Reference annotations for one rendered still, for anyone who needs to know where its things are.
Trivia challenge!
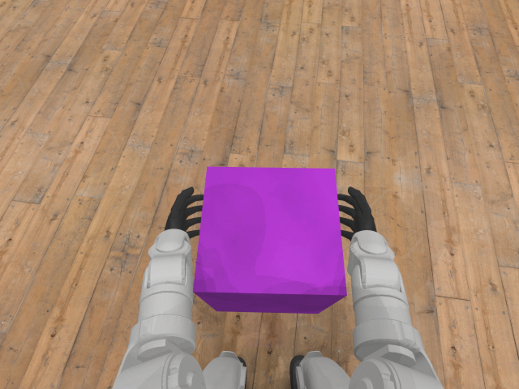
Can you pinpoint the right robot hand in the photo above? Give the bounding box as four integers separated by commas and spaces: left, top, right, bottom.
337, 186, 377, 241

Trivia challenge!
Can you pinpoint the carton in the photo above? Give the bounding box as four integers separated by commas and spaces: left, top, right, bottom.
193, 167, 347, 314

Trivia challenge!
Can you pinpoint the left robot hand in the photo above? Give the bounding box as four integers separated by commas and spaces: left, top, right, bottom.
165, 187, 204, 238

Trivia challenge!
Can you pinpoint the robot left shin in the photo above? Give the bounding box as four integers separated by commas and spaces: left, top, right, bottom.
220, 351, 241, 363

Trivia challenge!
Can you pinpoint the right robot forearm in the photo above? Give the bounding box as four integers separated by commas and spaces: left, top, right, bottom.
347, 230, 442, 385

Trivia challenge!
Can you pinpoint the robot right shin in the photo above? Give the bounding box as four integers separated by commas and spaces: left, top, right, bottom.
300, 351, 322, 363

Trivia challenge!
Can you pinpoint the robot left upper arm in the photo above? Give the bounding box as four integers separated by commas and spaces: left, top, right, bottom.
112, 351, 206, 389

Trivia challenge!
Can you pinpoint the left robot forearm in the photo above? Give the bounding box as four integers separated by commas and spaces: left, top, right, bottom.
114, 229, 196, 382

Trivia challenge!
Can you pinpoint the robot shin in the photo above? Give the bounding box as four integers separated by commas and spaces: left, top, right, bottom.
220, 351, 241, 363
300, 351, 322, 363

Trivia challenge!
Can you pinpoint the robot right upper arm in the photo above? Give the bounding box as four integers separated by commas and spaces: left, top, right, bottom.
349, 357, 444, 389

